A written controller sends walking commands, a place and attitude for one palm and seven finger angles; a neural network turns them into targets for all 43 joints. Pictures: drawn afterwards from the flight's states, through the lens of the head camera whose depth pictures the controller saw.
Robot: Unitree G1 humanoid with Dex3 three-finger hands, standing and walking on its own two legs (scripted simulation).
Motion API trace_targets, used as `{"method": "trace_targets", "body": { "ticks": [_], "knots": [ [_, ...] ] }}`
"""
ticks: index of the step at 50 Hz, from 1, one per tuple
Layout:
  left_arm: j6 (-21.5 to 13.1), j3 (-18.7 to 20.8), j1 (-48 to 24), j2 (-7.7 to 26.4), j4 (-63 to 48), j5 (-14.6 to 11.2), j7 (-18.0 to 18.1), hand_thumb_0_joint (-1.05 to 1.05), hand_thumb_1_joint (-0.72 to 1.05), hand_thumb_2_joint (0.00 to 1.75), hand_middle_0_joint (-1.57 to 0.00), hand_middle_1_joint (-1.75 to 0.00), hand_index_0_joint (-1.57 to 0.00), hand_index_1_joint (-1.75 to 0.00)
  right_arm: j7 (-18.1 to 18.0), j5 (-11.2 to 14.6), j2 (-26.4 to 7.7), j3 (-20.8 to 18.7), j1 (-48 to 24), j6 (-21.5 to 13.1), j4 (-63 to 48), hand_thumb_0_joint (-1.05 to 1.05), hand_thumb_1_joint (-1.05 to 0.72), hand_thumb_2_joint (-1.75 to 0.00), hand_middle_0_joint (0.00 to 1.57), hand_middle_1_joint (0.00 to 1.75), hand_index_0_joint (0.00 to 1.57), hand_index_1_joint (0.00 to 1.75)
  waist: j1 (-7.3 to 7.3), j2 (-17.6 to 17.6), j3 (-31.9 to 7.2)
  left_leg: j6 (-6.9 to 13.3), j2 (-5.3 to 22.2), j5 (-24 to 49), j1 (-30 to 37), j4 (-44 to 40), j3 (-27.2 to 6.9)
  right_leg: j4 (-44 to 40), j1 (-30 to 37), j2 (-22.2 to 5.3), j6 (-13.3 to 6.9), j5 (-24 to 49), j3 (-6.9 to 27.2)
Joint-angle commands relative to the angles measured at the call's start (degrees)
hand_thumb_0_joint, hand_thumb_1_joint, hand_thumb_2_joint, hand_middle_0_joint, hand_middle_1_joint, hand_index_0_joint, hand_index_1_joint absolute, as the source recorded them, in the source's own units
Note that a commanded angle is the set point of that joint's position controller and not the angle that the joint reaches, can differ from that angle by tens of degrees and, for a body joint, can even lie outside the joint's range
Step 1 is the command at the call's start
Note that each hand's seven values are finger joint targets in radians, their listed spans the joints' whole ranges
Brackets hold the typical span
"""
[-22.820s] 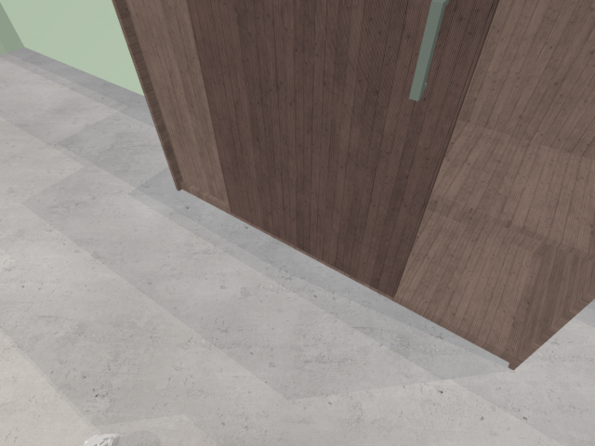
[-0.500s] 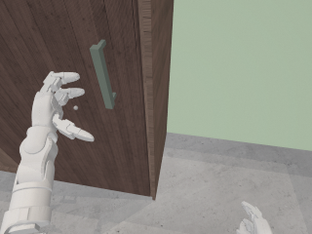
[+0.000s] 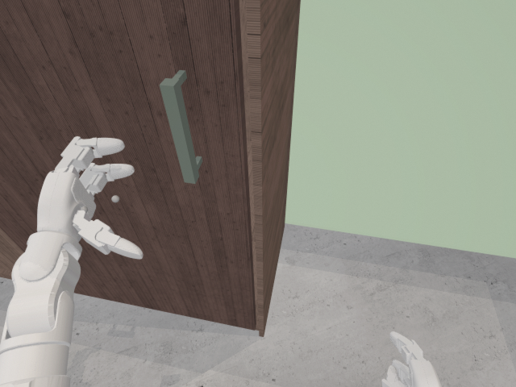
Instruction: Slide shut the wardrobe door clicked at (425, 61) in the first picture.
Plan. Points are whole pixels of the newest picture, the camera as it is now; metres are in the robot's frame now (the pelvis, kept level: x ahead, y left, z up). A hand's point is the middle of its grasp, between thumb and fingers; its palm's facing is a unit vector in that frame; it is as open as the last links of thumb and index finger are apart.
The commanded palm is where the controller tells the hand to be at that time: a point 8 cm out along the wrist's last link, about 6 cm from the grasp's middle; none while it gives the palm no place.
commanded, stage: draw the hand back to the body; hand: left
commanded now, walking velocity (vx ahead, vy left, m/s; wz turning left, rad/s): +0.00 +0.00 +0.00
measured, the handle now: (186, 130) +0.46 +0.17 +0.18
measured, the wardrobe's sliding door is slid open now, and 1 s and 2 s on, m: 0.01 0.01 0.01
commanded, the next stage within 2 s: step back with the hand held close in 1.58 s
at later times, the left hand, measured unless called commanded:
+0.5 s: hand (95, 236) +0.24 +0.23 +0.17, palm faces +0.00 -1.00 -0.05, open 14.6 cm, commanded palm +0.21 +0.28 +0.17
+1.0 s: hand (65, 251) +0.22 +0.26 +0.16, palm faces +0.44 -0.84 -0.32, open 10.8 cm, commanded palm +0.17 +0.30 +0.17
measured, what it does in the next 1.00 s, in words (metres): stands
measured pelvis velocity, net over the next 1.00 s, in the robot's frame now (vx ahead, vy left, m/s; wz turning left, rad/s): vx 0.00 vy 0.01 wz -0.04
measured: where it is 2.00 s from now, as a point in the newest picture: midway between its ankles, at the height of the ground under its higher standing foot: outside the picture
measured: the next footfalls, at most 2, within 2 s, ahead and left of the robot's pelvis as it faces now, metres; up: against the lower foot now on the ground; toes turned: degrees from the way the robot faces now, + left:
none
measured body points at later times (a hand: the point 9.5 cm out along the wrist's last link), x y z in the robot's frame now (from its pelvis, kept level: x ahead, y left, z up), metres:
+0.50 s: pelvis -0.01 +0.01 +0.00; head -0.04 -0.01 +0.45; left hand +0.24 +0.29 +0.17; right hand +0.20 -0.22 -0.06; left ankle -0.02 +0.14 -0.74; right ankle +0.01 -0.12 -0.74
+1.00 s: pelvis +0.00 +0.01 +0.01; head -0.02 +0.00 +0.45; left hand +0.19 +0.31 +0.18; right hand +0.16 -0.23 -0.09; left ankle -0.02 +0.14 -0.74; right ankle +0.01 -0.12 -0.74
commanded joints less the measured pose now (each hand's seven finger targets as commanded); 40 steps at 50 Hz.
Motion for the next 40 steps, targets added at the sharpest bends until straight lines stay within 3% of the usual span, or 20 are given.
{"method": "trace_targets", "body": {
  "ticks": [1,3,6,8,9,11,13,20,25,26,27,28,29,30,33,35,40],
  "knots": [
    [1.12,4.39,-12.40,15.22,-6.48,-1.83,-4.12,0.00,-0.55,0.20,-0.25,-1.15,-0.25,-1.15,-1.14,1.22,-8.95,-2.98,-6.55,-3.37,-9.43,0.00,-0.90,-0.90,0.20,0.30,0.20,0.30,0.41,0.59,-13.33,2.71,-3.95,12.88,0.74,-4.86,-1.49,-2.49,8.75,3.11,-1.40,14.29,3.17],
    [5.90,5.87,-17.37,17.52,-13.28,-3.76,-8.63,0.00,-0.55,0.20,-0.25,-1.15,-0.25,-1.15,-1.78,2.06,-8.15,-2.35,-8.31,-3.47,-12.18,0.00,-0.90,-0.90,0.20,0.30,0.20,0.30,0.83,1.60,-14.61,3.04,-4.48,15.05,1.63,-4.61,-1.15,-2.86,10.61,2.82,-1.25,17.47,3.06],
    [9.15,8.55,-14.66,18.72,-14.95,-6.70,-11.83,0.00,-0.55,0.20,-0.25,-1.15,-0.25,-1.15,-1.58,2.26,-7.84,-1.70,-8.16,-3.84,-13.79,0.00,-0.90,-0.90,0.20,0.30,0.20,0.30,1.14,1.04,-12.81,2.97,-4.65,15.69,1.50,-4.74,-1.31,-3.32,10.12,3.20,-1.02,17.80,2.48],
    [8.86,9.21,-12.61,17.22,-14.55,-7.73,-11.26,0.00,-0.55,0.20,-0.25,-1.15,-0.25,-1.15,-1.13,2.15,-7.84,-1.75,-7.33,-3.96,-13.92,0.00,-0.90,-0.90,0.20,0.30,0.20,0.30,0.88,-1.17,-11.11,2.69,-4.42,15.32,0.75,-4.81,-1.29,-3.53,8.74,3.63,-0.86,16.75,2.05],
    [8.61,8.89,-11.88,16.33,-14.89,-7.86,-10.69,0.00,-0.55,0.20,-0.25,-1.15,-0.25,-1.15,-0.82,2.11,-7.71,-1.71,-7.47,-4.15,-14.17,0.00,-0.90,-0.90,0.20,0.30,0.20,0.30,1.13,-0.22,-10.04,2.53,-4.37,14.65,0.48,-4.84,-1.28,-3.67,8.12,3.78,-0.97,15.29,2.06],
    [8.80,8.31,-9.22,14.92,-13.34,-7.78,-9.82,0.00,-0.55,0.20,-0.25,-1.15,-0.25,-1.15,-0.54,2.17,-8.12,-1.89,-7.00,-4.30,-13.93,0.00,-0.90,-0.90,0.20,0.30,0.20,0.30,0.87,-1.77,-8.05,2.50,-4.17,13.05,-0.51,-5.09,-1.13,-3.97,6.53,3.76,-0.80,13.49,2.17],
    [9.26,9.00,-7.93,15.75,-13.93,-7.22,-9.62,0.00,-0.55,0.20,-0.25,-1.15,-0.25,-1.15,-0.50,2.13,-8.52,-2.14,-6.87,-4.36,-13.97,0.00,-0.90,-0.90,0.20,0.30,0.20,0.30,0.78,-2.15,-8.12,2.67,-4.09,12.44,-0.61,-4.80,-0.92,-3.96,6.03,3.70,-0.67,12.66,2.41],
    [7.92,7.41,-8.36,15.12,-22.80,-6.60,-9.80,0.00,-0.55,0.20,-0.25,-1.15,-0.25,-1.15,-1.01,1.78,-7.90,-1.62,-7.90,-5.51,-14.57,0.00,-0.90,-0.90,0.20,0.30,0.20,0.30,0.43,1.40,-9.14,2.73,-4.00,12.51,1.67,-4.75,-1.07,-4.15,5.89,4.04,-0.79,12.00,2.31],
    [7.81,7.87,-4.25,14.86,-23.12,-6.83,-9.94,0.00,-0.37,0.29,-0.24,-1.04,-0.24,-1.04,-1.14,1.74,-7.78,-1.35,-7.79,-6.01,-13.73,0.00,-0.90,-0.90,0.20,0.30,0.20,0.30,0.51,2.42,-6.61,2.52,-3.94,10.73,0.83,-5.39,-1.06,-4.84,4.92,4.11,-0.82,9.97,2.10],
    [1.46,9.62,-5.85,17.19,-33.69,1.62,2.72,0.00,-0.33,0.31,-0.24,-1.02,-0.24,-1.02,-0.28,-1.19,-5.69,-2.51,-6.70,-6.76,-15.10,0.00,-0.90,-0.90,0.20,0.30,0.20,0.30,1.34,2.82,-1.39,1.63,-4.45,9.46,-2.16,-5.12,0.60,-8.26,4.45,3.48,-0.29,7.70,3.25],
    [0.27,6.67,4.87,10.25,-26.57,2.56,7.76,0.00,-0.30,0.32,-0.24,-1.00,-0.24,-1.00,-0.06,-1.86,-5.84,-2.41,-6.68,-7.13,-13.15,0.00,-0.90,-0.90,0.20,0.30,0.20,0.30,0.40,0.63,0.52,1.26,-3.99,7.26,-2.88,-5.91,1.06,-8.75,3.93,3.33,-0.41,5.69,2.30],
    [-0.78,5.76,9.74,8.60,-26.18,3.99,10.72,0.00,-0.26,0.34,-0.24,-0.98,-0.24,-0.98,0.24,-1.92,-6.13,-2.80,-6.19,-6.47,-12.44,0.00,-0.90,-0.90,0.20,0.30,0.20,0.30,0.70,-1.55,0.14,1.39,-3.55,6.93,-2.26,-6.46,1.10,-8.68,4.42,3.56,-0.44,5.25,2.30],
    [-2.11,5.38,10.67,8.52,-27.73,5.10,12.63,0.00,-0.22,0.36,-0.24,-0.96,-0.24,-0.96,0.45,-1.91,-6.27,-3.36,-6.11,-6.02,-12.11,0.00,-0.90,-0.90,0.20,0.30,0.20,0.30,0.68,-2.88,-1.38,1.52,-3.45,6.69,-1.73,-6.86,1.09,-8.74,5.55,3.70,-0.44,4.58,2.44],
    [-3.48,5.83,9.79,9.78,-31.00,6.12,14.23,0.00,-0.19,0.37,-0.24,-0.94,-0.24,-0.94,0.65,-2.15,-6.48,-3.66,-6.34,-5.73,-12.16,0.00,-0.90,-0.90,0.20,0.30,0.20,0.30,0.68,-0.96,-4.03,1.63,-3.38,6.82,-0.77,-6.95,1.13,-8.32,6.75,3.55,-0.44,4.97,3.01],
    [-6.01,4.46,9.04,9.25,-32.71,8.55,17.24,0.00,-0.08,0.43,-0.23,-0.87,-0.23,-0.87,0.57,-2.56,-5.89,-4.10,-6.82,-5.44,-11.42,0.00,-0.90,-0.90,0.20,0.30,0.20,0.30,0.61,1.53,-5.22,1.83,-3.36,7.70,0.97,-7.42,1.60,-8.69,7.51,3.69,-0.57,5.48,3.50],
    [-6.99,3.94,9.33,9.28,-32.36,9.57,18.50,0.00,-0.01,0.46,-0.23,-0.83,-0.23,-0.83,0.34,-2.64,-5.99,-4.26,-6.76,-5.34,-10.78,0.00,-0.90,-0.90,0.20,0.30,0.20,0.30,0.28,2.02,-3.49,1.89,-3.15,7.01,1.09,-8.14,1.25,-9.21,6.96,3.85,-0.65,4.48,3.58],
    [-8.24,4.41,11.56,9.63,-32.04,10.66,19.98,0.00,0.17,0.55,-0.22,-0.73,-0.22,-0.73,0.09,-3.01,-5.85,-4.58,-7.20,-4.95,-9.93,0.00,-0.90,-0.90,0.20,0.30,0.20,0.30,0.67,0.89,-4.06,2.08,-3.15,8.98,2.29,-8.50,1.03,-9.23,8.24,3.90,-0.68,5.87,3.45]
  ]
}}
